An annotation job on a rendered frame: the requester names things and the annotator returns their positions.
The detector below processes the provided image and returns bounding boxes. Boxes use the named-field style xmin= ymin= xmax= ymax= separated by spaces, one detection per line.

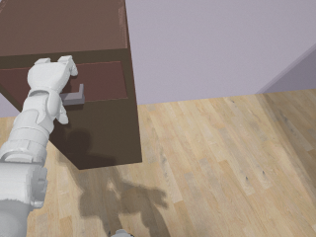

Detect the handle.
xmin=59 ymin=84 xmax=85 ymax=106

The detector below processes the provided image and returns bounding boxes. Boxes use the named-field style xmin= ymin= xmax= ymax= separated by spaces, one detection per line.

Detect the drawer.
xmin=0 ymin=60 xmax=127 ymax=106

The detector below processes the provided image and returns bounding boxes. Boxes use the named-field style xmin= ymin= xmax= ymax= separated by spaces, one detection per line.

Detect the left robot hand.
xmin=27 ymin=55 xmax=78 ymax=124

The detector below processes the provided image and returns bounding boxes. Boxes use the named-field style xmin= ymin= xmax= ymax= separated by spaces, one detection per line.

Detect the robot left upper arm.
xmin=0 ymin=162 xmax=48 ymax=237

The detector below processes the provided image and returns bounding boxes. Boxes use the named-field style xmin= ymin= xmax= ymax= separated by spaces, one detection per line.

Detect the cabinet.
xmin=0 ymin=0 xmax=142 ymax=170

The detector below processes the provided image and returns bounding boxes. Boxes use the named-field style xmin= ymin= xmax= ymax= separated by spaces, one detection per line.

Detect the robot left shin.
xmin=116 ymin=229 xmax=129 ymax=235

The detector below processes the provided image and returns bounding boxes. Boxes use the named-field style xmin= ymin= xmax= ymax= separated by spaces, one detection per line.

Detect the robot left forearm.
xmin=0 ymin=86 xmax=60 ymax=167

